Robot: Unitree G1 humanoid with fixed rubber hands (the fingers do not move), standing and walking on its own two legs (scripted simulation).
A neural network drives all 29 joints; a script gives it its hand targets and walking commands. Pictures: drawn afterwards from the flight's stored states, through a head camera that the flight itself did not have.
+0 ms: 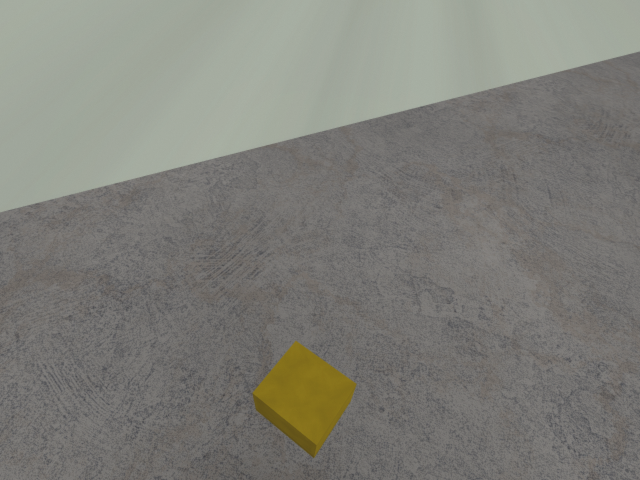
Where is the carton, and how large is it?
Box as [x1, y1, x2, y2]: [252, 341, 356, 457]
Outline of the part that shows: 295,341 252,393 256,409 313,457 350,401 356,384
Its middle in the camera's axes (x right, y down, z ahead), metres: -0.04 +0.47 +1.13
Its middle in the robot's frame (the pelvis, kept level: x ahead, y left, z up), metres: +0.45 +0.03 -0.69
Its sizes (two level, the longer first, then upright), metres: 0.220 0.196 0.149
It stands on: the floor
